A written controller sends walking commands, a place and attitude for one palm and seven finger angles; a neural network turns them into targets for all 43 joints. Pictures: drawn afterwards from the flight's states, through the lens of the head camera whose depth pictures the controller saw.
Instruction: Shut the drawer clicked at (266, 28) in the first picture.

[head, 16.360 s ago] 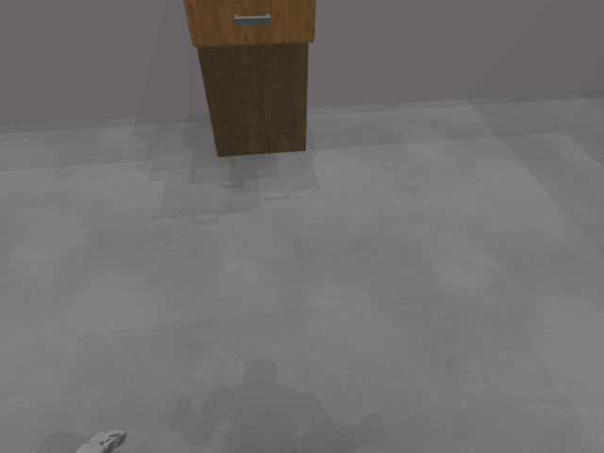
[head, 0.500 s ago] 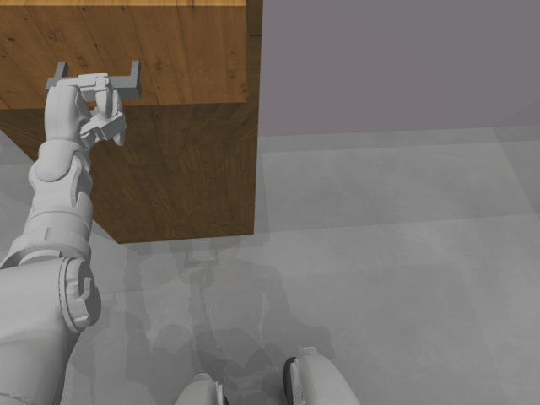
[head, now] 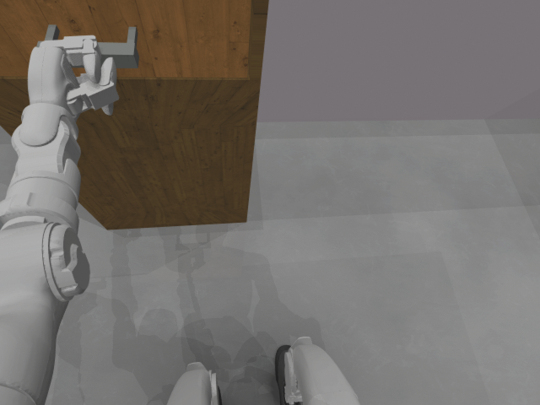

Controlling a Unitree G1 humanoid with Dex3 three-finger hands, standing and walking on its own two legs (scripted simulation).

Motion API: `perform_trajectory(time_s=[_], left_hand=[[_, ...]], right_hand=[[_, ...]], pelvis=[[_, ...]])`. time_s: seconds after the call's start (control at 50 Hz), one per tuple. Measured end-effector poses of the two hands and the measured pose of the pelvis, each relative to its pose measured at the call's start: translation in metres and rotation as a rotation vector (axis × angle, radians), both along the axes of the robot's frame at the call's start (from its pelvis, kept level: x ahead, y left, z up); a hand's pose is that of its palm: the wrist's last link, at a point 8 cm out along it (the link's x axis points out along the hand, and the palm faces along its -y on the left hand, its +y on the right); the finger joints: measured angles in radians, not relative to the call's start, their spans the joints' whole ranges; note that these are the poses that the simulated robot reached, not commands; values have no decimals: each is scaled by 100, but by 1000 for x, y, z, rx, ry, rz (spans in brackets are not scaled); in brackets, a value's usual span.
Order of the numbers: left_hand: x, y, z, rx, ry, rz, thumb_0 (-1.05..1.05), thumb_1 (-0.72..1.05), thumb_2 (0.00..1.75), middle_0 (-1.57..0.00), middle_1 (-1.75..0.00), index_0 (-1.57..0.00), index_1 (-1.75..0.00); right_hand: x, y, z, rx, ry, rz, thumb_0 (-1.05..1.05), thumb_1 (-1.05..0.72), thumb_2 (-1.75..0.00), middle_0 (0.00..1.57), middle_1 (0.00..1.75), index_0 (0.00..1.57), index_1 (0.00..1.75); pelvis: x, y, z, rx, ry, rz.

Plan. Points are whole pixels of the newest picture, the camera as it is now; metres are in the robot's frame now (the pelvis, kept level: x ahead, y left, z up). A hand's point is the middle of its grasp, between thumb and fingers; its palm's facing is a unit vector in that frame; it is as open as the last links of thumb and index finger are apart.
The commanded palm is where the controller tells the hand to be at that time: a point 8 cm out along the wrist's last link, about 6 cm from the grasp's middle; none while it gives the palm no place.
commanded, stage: pull the fist back off the drawer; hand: left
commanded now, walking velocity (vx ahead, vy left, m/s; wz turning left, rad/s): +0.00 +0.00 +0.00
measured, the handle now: (91, 44) +0.62 +0.18 +0.09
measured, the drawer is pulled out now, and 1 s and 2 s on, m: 0.00 0.00 0.00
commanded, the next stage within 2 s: draw the hand back to the body in 0.78 s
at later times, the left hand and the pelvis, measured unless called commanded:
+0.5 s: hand (108, 84) +0.54 +0.16 +0.09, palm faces -0.04 -1.00 -0.05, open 3.0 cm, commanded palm +0.53 +0.19 +0.09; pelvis +0.00 +0.00 +0.00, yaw -1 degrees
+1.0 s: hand (101, 92) +0.52 +0.16 +0.10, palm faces +0.00 -1.00 -0.05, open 3.2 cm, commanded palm +0.47 +0.21 +0.11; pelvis +0.05 -0.01 +0.02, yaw -3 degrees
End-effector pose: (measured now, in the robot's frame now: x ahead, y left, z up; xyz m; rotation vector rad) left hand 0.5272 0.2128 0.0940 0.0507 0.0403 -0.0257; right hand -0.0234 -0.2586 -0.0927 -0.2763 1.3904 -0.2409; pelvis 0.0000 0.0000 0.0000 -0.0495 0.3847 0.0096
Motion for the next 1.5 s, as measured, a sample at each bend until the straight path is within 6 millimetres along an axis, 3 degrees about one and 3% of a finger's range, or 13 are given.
perform_trajectory(time_s=[0.3,0.5,0.62,0.76,0.94,1.02,1.18,1.34,1.4,1.5], left_hand=[[2,3,0,2,12,-10,-4,58,94,-140,-160,-140,-160],[-2,-2,0,-3,-5,-10,-2,65,92,-140,-160,-140,-160],[-6,-11,1,-14,-14,-9,1,77,92,-140,-160,-140,-160],[-10,-20,-2,-19,-15,-4,2,86,91,-140,-160,-140,-160],[-13,-8,-2,-17,-33,27,1,87,89,-140,-160,-140,-160],[-29,5,9,3,-65,23,1,88,89,-140,-160,-140,-160],[-86,19,27,-26,-55,10,1,90,90,-140,-160,-140,-160],[-136,22,49,-10,-83,6,2,90,90,-140,-160,-140,-160],[-152,25,60,-9,-100,3,2,90,90,-140,-160,-140,-160],[-185,31,81,145,-118,124,2,90,90,-140,-160,-140,-160]], right_hand=[[-22,0,3,-14,21,-2,1,-90,-90,21,30,20,30],[-21,6,3,17,30,-17,1,-90,-90,21,30,20,30],[-6,8,3,42,4,-37,1,-90,-90,21,30,20,30],[25,6,3,60,-52,-54,1,-90,-90,21,30,20,30],[64,-3,6,54,-111,-54,1,-90,-90,21,30,20,30],[81,-5,11,60,-153,-62,1,-90,-90,21,30,20,30],[134,-2,24,81,-303,-7,1,-90,-90,20,30,20,30],[193,7,45,87,-524,88,1,-90,-90,20,30,20,30],[208,13,53,101,-597,118,1,-90,-90,20,30,20,30],[223,23,65,112,-656,139,1,-90,-90,20,30,20,30]], pelvis=[[-9,1,-3,-2,12,-1],[-4,2,-1,1,3,-14],[8,2,5,7,-17,-32],[24,0,11,17,-38,-51],[39,-5,15,22,-44,-63],[47,-5,22,22,-54,-69],[59,-4,36,16,-136,-45],[54,-2,43,21,-228,-26],[51,-2,45,24,-260,-23],[46,-2,52,33,-322,-30]])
